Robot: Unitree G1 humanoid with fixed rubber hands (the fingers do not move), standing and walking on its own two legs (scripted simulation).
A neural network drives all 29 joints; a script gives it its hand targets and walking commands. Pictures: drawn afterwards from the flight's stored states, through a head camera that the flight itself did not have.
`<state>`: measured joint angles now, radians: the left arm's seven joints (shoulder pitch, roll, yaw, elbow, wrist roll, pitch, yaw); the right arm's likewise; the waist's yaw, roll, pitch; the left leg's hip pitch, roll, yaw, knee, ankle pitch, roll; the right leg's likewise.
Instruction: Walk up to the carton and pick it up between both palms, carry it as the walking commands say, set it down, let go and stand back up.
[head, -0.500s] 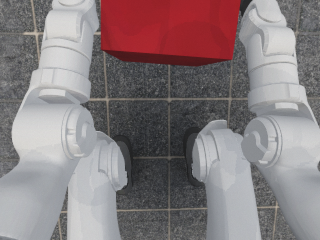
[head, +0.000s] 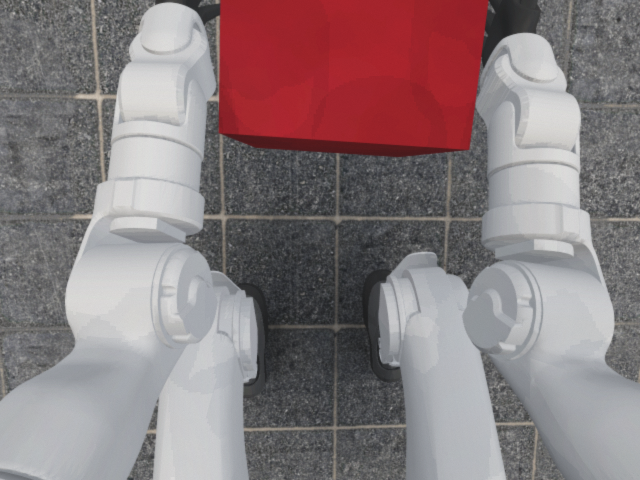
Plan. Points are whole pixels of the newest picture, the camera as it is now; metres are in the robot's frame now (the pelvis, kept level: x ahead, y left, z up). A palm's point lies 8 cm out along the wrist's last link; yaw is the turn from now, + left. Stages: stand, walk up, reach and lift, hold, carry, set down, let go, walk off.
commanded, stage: reach and lift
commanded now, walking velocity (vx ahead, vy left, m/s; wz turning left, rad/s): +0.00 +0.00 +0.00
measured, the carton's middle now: (340, 55) +0.54 -0.05 -0.18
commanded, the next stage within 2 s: none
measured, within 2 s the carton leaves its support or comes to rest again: neither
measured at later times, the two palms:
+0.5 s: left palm out of the picture +0.54 +0.10 -0.03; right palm (558, 37) +0.50 -0.20 -0.03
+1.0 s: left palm out of the picture +0.52 +0.11 +0.04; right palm (635, 21) +0.48 -0.19 +0.04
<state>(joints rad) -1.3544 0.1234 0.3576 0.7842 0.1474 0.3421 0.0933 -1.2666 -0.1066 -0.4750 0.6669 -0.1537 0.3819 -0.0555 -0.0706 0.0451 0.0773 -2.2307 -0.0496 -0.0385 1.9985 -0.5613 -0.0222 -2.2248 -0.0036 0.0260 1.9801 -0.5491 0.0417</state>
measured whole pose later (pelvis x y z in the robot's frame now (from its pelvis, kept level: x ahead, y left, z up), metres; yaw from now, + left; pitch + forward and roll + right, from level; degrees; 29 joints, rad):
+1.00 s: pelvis +0.00 +0.00 +0.10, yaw +0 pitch +44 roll -1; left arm -1.11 0.00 0.44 0.71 0.26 0.40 0.04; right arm -1.01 0.03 -0.54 0.57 -0.26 0.44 -0.01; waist -0.07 0.04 -0.16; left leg -1.93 -0.05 -0.05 1.65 -0.49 -0.02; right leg -1.92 0.00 0.03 1.63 -0.48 0.04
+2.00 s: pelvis +0.04 +0.01 +0.22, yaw +1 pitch +33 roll -1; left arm -0.78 -0.11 0.43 0.61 0.30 0.37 0.01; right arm -0.70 0.13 -0.51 0.49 -0.30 0.42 0.01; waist -0.07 0.04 -0.19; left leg -1.38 -0.04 -0.05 1.22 -0.42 0.00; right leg -1.37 0.00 0.03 1.19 -0.40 0.04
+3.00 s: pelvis +0.07 +0.00 +0.33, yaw +1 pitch +10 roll +0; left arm -0.49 -0.17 0.38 0.48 0.35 0.45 -0.05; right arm -0.43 0.21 -0.43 0.37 -0.34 0.50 0.03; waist -0.08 0.00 -0.04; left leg -0.54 -0.03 -0.05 0.61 -0.24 0.00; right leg -0.54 -0.01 0.04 0.59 -0.23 0.03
